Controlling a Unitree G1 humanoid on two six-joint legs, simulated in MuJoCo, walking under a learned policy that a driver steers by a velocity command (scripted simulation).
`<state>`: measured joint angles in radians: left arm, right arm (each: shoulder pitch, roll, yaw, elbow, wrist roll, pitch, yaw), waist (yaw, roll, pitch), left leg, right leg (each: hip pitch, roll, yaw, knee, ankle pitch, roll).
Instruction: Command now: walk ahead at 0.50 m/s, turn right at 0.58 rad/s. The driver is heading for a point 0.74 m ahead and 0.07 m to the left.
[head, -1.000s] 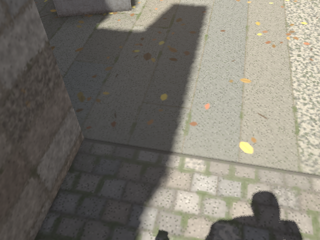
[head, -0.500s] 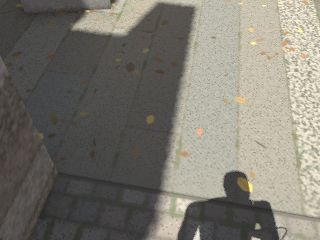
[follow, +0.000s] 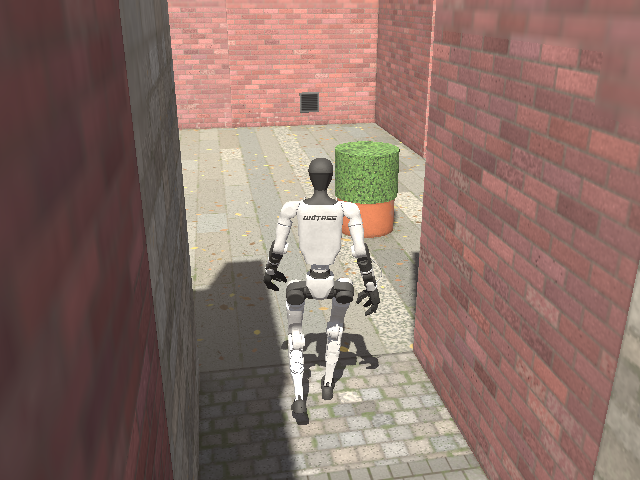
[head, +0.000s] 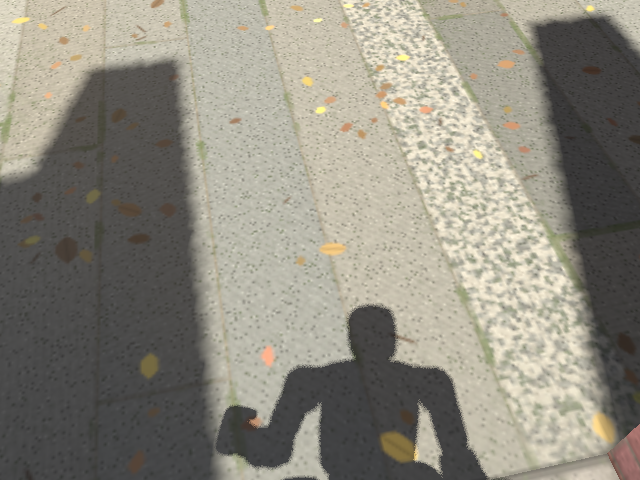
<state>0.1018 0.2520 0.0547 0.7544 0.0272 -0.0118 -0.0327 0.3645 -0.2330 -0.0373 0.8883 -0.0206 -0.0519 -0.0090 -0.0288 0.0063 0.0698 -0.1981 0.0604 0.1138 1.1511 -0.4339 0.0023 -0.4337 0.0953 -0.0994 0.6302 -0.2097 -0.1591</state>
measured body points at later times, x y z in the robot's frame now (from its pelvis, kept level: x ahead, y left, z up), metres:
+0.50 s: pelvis +0.30 +0.02 +0.00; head +0.34 +0.02 +0.45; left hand +0.30 +0.30 -0.13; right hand +0.46 -0.24 -0.09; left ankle +0.42 +0.08 -0.72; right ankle +0.09 -0.04 -0.69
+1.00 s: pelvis +0.58 -0.02 +0.01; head +0.61 -0.02 +0.46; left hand +0.79 +0.23 -0.06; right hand +0.56 -0.31 -0.12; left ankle +0.43 +0.08 -0.71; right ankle +0.70 -0.11 -0.72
